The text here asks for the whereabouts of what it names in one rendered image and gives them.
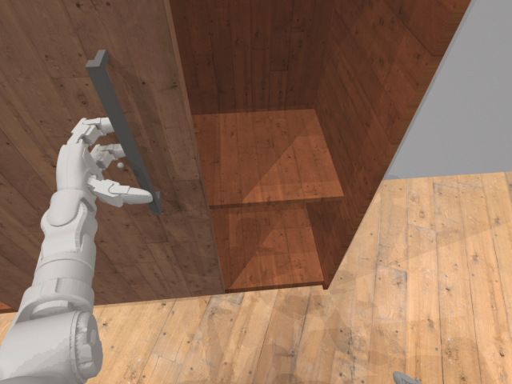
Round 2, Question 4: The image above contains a robot left upper arm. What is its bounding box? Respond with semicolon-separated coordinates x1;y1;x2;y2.
0;310;103;384

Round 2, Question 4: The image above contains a robot left hand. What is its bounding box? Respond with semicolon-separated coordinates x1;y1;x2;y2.
56;118;153;207

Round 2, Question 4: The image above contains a left robot forearm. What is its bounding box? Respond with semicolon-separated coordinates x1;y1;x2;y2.
0;189;98;381

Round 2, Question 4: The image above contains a wardrobe door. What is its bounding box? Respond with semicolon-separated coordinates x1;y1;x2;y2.
0;0;225;311

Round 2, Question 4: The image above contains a handle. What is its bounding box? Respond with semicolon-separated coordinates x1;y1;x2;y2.
86;50;162;215

